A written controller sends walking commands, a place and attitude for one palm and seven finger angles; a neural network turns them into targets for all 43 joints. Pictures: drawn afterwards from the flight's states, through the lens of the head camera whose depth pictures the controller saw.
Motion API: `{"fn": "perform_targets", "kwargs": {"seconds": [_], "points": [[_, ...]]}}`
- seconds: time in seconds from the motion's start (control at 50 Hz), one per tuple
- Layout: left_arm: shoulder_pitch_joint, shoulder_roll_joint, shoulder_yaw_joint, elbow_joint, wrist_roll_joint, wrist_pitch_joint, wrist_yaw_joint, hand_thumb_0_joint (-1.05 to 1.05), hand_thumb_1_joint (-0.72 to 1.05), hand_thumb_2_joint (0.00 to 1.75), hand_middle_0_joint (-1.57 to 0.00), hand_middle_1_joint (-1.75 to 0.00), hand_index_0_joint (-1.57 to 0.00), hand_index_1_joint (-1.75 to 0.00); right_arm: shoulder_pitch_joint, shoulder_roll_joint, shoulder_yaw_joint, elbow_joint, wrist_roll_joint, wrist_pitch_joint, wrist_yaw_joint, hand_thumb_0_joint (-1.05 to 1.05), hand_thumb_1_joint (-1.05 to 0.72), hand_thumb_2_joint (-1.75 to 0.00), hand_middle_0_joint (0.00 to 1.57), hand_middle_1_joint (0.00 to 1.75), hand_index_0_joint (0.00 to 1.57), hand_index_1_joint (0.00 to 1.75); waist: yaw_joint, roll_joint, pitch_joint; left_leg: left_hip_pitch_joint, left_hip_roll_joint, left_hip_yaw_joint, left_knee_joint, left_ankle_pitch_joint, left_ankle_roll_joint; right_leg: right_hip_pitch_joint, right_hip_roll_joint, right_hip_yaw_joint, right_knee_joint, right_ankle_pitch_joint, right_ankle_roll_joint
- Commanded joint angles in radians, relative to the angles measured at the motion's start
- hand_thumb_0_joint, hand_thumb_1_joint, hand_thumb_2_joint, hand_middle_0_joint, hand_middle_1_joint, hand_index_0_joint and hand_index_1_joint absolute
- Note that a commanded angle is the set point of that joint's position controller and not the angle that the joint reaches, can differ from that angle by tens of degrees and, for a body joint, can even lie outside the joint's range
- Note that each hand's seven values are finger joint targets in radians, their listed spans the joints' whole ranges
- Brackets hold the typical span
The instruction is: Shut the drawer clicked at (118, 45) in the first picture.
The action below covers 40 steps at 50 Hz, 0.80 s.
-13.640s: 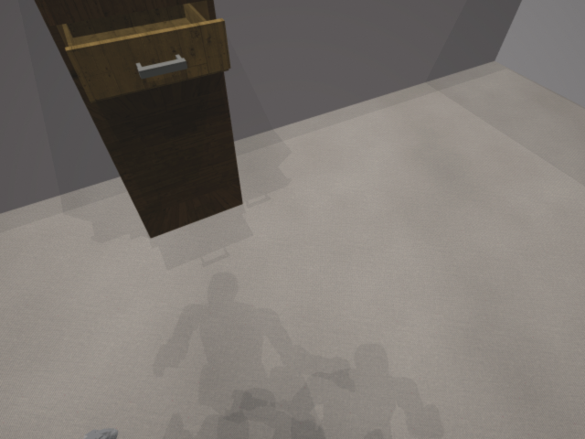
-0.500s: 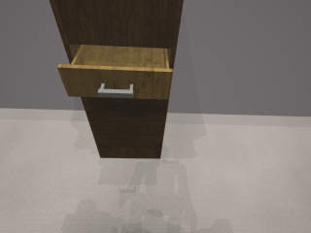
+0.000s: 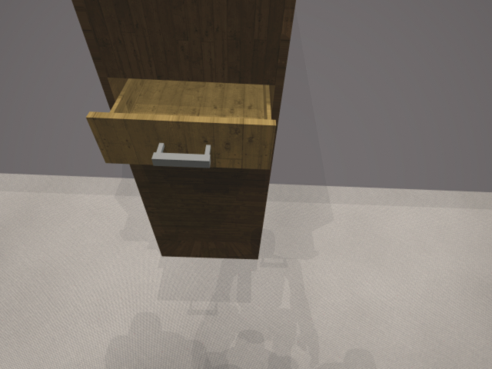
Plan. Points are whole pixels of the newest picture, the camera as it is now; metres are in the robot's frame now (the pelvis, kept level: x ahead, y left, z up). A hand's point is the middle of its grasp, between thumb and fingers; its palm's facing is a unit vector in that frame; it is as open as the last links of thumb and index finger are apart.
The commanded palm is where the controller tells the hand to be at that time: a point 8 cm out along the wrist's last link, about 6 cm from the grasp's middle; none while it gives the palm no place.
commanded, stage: shuffle to correct the standing spot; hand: left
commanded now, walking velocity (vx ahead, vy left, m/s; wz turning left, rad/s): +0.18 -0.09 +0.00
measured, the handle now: (183, 154) +0.52 +0.18 +0.04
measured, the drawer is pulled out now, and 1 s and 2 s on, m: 0.15 0.15 0.15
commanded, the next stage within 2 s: come to a stop and stand still in 0.18 s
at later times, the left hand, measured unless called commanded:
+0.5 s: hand out of the picture +0.09 +0.17 -0.18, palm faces +0.04 -0.99 -0.16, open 7.3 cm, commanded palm none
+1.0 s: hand out of the picture +0.16 +0.16 -0.18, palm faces +0.08 -0.98 -0.17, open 7.3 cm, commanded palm none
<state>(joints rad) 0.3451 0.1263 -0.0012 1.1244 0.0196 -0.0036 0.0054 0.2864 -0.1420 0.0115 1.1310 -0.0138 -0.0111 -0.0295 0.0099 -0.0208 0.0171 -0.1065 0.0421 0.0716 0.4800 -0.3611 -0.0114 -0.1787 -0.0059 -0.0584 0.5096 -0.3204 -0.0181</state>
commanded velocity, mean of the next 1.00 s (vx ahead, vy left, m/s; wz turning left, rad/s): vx -0.02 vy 0.00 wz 0.00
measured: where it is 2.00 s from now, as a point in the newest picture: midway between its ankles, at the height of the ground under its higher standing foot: outside the picture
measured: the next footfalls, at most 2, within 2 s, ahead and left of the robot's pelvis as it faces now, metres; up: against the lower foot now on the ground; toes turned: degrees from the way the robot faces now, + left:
left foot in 0.28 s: +0.04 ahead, +0.10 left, +0.00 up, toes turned +9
right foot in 0.62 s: +0.20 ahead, -0.15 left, +0.00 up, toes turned -4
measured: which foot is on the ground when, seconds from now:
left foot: down 0.00-0.16, up 0.18-0.26, down 0.28-0.64, up 0.66-0.92, down 0.94-1.00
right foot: down 0.00-0.28, up 0.30-0.60, down 0.62-0.96, up 0.98-1.00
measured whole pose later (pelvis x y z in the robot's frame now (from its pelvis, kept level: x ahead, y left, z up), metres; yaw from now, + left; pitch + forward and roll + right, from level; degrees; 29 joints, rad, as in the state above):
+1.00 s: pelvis +0.08 -0.02 +0.00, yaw +2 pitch -1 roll +0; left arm 0.17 0.18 0.04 0.96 0.02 0.05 0.02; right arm 0.20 -0.16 -0.03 0.98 -0.02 0.01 -0.02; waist 0.01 -0.05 0.04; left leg -0.25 0.00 0.06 0.56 -0.29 0.03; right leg -0.38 -0.06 -0.06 0.62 -0.29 0.00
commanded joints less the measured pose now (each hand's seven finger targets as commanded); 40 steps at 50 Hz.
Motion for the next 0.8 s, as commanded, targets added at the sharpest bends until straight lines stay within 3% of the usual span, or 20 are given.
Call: {"fn": "perform_targets", "kwargs": {"seconds": [0.0, 0.08, 0.12, 0.16, 0.2, 0.22, 0.24, 0.26, 0.28, 0.32, 0.38, 0.44, 0.5, 0.56, 0.58, 0.6, 0.62, 0.66, 0.72, 0.78], "points": [[0.058, 0.083, 0.029, -0.042, 0.002, -0.023, -0.002, 0.0, 0.9, 0.9, -0.2, -0.3, -0.2, -0.3, 0.089, -0.103, -0.03, -0.021, -0.007, -0.018, -0.009, 0.0, -0.9, -0.9, 0.2, 0.3, 0.2, 0.3, -0.01, 0.071, 0.114, -0.102, 0.11, -0.1, -0.099, 0.065, 0.093, -0.067, -0.052, 0.055, -0.021, 0.07, -0.059], [0.136, 0.103, 0.045, -0.019, 0.002, -0.032, 0.002, 0.0, 0.9, 0.9, -0.2, -0.3, -0.2, -0.3, 0.094, -0.072, -0.031, -0.031, -0.006, -0.031, -0.014, 0.0, -0.9, -0.9, 0.2, 0.3, 0.2, 0.3, 0.011, -0.036, 0.053, -0.178, 0.045, -0.001, 0.094, 0.166, 0.068, 0.072, -0.111, 0.122, -0.015, 0.307, -0.095], [0.209, 0.144, 0.06, 0.007, -0.002, -0.035, 0.009, 0.0, 0.9, 0.9, -0.2, -0.3, -0.2, -0.3, 0.058, -0.037, -0.029, -0.052, -0.004, -0.033, -0.011, 0.0, -0.9, -0.9, 0.2, 0.3, 0.2, 0.3, 0.035, -0.176, 0.032, -0.319, -0.017, 0.07, 0.272, -0.023, 0.04, 0.194, -0.218, 0.257, -0.093, 0.477, -0.161], [0.232, 0.14, 0.061, 0.013, 0.007, -0.034, 0.02, 0.0, 0.9, 0.9, -0.2, -0.3, -0.2, -0.3, -0.02, -0.026, -0.027, -0.085, -0.001, -0.03, -0.005, 0.0, -0.9, -0.9, 0.2, 0.3, 0.2, 0.3, 0.054, -0.154, 0.088, -0.435, -0.002, 0.053, 0.359, -0.224, 0.041, 0.213, -0.285, 0.308, -0.128, 0.572, -0.24], [0.158, 0.139, 0.057, -0.011, 0.008, -0.034, 0.022, 0.0, 0.9, 0.9, -0.2, -0.3, -0.2, -0.3, 0.036, -0.017, -0.028, -0.073, 0.001, -0.035, 0.003, 0.0, -0.9, -0.9, 0.2, 0.3, 0.2, 0.3, -0.006, -0.102, 0.054, -0.301, 0.008, 0.031, 0.199, -0.17, 0.051, 0.129, -0.26, 0.237, -0.061, 0.5, -0.218], [0.082, 0.129, 0.054, -0.031, -0.001, -0.029, 0.018, 0.0, 0.9, 0.9, -0.2, -0.3, -0.2, -0.3, 0.142, -0.015, -0.031, -0.035, -0.003, -0.036, 0.001, 0.0, -0.9, -0.9, 0.2, 0.3, 0.2, 0.3, -0.071, -0.067, 0.037, -0.087, -0.003, 0.041, 0.011, -0.032, 0.059, -0.028, -0.202, 0.152, 0.023, 0.377, -0.162], [0.031, 0.07, 0.046, -0.063, -0.008, -0.025, 0.009, 0.0, 0.9, 0.9, -0.2, -0.3, -0.2, -0.3, 0.286, -0.079, -0.048, 0.02, -0.016, -0.045, -0.004, 0.0, -0.9, -0.9, 0.2, 0.3, 0.2, 0.3, -0.12, 0.162, 0.048, 0.1, 0.143, -0.204, -0.144, 0.06, 0.121, -0.252, -0.06, 0.039, 0.287, 0.163, -0.086], [-0.017, 0.038, 0.038, -0.115, -0.006, -0.027, 0.003, 0.0, 0.9, 0.9, -0.2, -0.3, -0.2, -0.3, 0.399, -0.162, -0.063, 0.043, -0.029, -0.042, -0.019, 0.0, -0.9, -0.9, 0.2, 0.3, 0.2, 0.3, -0.141, 0.355, 0.072, 0.161, 0.392, -0.518, -0.262, 0.242, 0.21, -0.472, 0.025, -0.034, 0.533, -0.223, -0.036], [-0.079, 0.076, 0.051, -0.136, 0.011, -0.021, 0.007, 0.0, 0.9, 0.9, -0.2, -0.3, -0.2, -0.3, 0.37, -0.148, -0.052, 0.039, -0.025, -0.033, -0.025, 0.0, -0.9, -0.9, 0.2, 0.3, 0.2, 0.3, -0.127, 0.211, 0.159, 0.068, 0.424, -0.5, -0.261, 0.316, 0.258, -0.513, -0.011, 0.05, 0.657, -0.229, -0.052], [-0.049, 0.044, 0.052, -0.116, 0.011, -0.013, 0.001, 0.0, 0.9, 0.9, -0.2, -0.3, -0.2, -0.3, 0.233, -0.077, -0.026, -0.014, -0.021, -0.042, -0.028, 0.0, -0.9, -0.9, 0.2, 0.3, 0.2, 0.3, -0.047, 0.127, 0.211, -0.048, 0.354, -0.318, -0.233, 0.563, 0.239, -0.489, -0.066, 0.08, 0.704, -0.107, -0.029], [-0.004, 0.013, 0.041, -0.095, -0.001, 0.006, 0.0, 0.0, 0.9, 0.9, -0.2, -0.3, -0.2, -0.3, 0.167, -0.077, -0.016, -0.039, -0.016, -0.055, -0.037, 0.0, -0.9, -0.9, 0.2, 0.3, 0.2, 0.3, -0.004, 0.144, 0.108, -0.011, 0.247, -0.088, -0.159, 0.994, 0.174, -0.373, -0.055, 0.046, 0.573, -0.037, 0.005], [-0.037, 0.027, 0.04, -0.109, -0.005, 0.02, 0.006, 0.0, 0.9, 0.9, -0.2, -0.3, -0.2, -0.3, 0.125, -0.106, -0.03, -0.047, -0.015, -0.036, -0.04, 0.0, -0.9, -0.9, 0.2, 0.3, 0.2, 0.3, -0.007, 0.162, 0.057, 0.028, 0.221, -0.023, -0.114, 1.067, 0.141, -0.289, -0.033, -0.007, 0.369, 0.022, 0.015], [-0.092, 0.053, 0.047, -0.142, -0.003, 0.02, 0.005, 0.0, 0.9, 0.9, -0.2, -0.3, -0.2, -0.3, 0.114, -0.126, -0.056, -0.054, -0.014, -0.013, -0.037, 0.0, -0.9, -0.9, 0.2, 0.3, 0.2, 0.3, -0.03, 0.2, 0.05, 0.054, 0.223, -0.026, -0.079, 0.978, 0.138, -0.245, -0.023, -0.031, 0.216, 0.035, 0.007], [-0.022, 0.096, 0.058, -0.146, 0.0, 0.0, 0.01, 0.0, 0.9, 0.9, -0.2, -0.3, -0.2, -0.3, 0.099, -0.132, -0.074, -0.071, -0.004, -0.004, -0.027, 0.0, -0.9, -0.9, 0.2, 0.3, 0.2, 0.3, 0.014, 0.155, -0.012, 0.039, 0.186, -0.025, 0.037, 0.832, 0.1, -0.082, -0.028, -0.038, 0.008, 0.231, 0.007], [0.025, 0.144, 0.065, -0.137, 0.003, -0.011, 0.016, 0.0, 0.9, 0.9, -0.2, -0.3, -0.2, -0.3, 0.11, -0.113, -0.076, -0.078, 0.002, -0.002, -0.021, 0.0, -0.9, -0.9, 0.2, 0.3, 0.2, 0.3, 0.027, 0.07, -0.063, -0.026, 0.137, -0.006, 0.112, 0.638, 0.065, 0.038, -0.079, 0.001, -0.018, 0.518, 0.004], [0.052, 0.202, 0.075, -0.131, 0.005, -0.019, 0.026, 0.0, 0.9, 0.9, -0.2, -0.3, -0.2, -0.3, 0.162, -0.074, -0.076, -0.083, 0.008, 0.0, -0.016, 0.0, -0.9, -0.9, 0.2, 0.3, 0.2, 0.3, 0.018, -0.084, -0.145, -0.162, 0.035, 0.029, 0.261, 0.279, 0.028, 0.197, -0.238, 0.174, 0.048, 0.979, -0.064], [0.078, 0.242, 0.084, -0.124, -0.002, -0.021, 0.027, 0.0, 0.9, 0.9, -0.2, -0.3, -0.2, -0.3, 0.207, -0.048, -0.081, -0.084, 0.017, 0.006, -0.015, 0.0, -0.9, -0.9, 0.2, 0.3, 0.2, 0.3, 0.01, -0.178, -0.209, -0.213, -0.054, 0.019, 0.428, -0.224, 0.006, 0.251, -0.389, 0.255, 0.018, 1.248, -0.169], [0.004, 0.22, 0.077, -0.147, -0.001, -0.015, 0.039, 0.0, 0.9, 0.9, -0.2, -0.3, -0.2, -0.3, 0.109, -0.039, -0.074, -0.112, 0.02, 0.027, -0.019, 0.0, -0.9, -0.9, 0.2, 0.3, 0.2, 0.3, 0.019, -0.261, -0.182, -0.246, -0.023, -0.09, 0.58, -0.325, 0.006, 0.131, -0.412, 0.306, -0.05, 1.071, -0.239], [-0.095, 0.195, 0.07, -0.184, 0.006, 0.0, 0.042, 0.0, 0.9, 0.9, -0.2, -0.3, -0.2, -0.3, 0.044, -0.041, -0.066, -0.114, 0.012, 0.044, -0.004, 0.0, -0.9, -0.9, 0.2, 0.3, 0.2, 0.3, 0.001, -0.157, -0.083, -0.253, -0.019, -0.075, 0.544, -0.219, -0.009, -0.024, -0.336, 0.211, -0.103, 0.755, -0.192], [-0.123, 0.226, 0.082, -0.201, 0.01, 0.006, 0.041, 0.0, 0.9, 0.9, -0.2, -0.3, -0.2, -0.3, 0.034, -0.042, -0.064, -0.126, 0.006, 0.05, 0.008, 0.0, -0.9, -0.9, 0.2, 0.3, 0.2, 0.3, 0.001, -0.145, -0.072, -0.211, -0.029, -0.038, 0.405, -0.148, -0.019, -0.078, -0.325, 0.22, -0.164, 0.486, -0.184]]}}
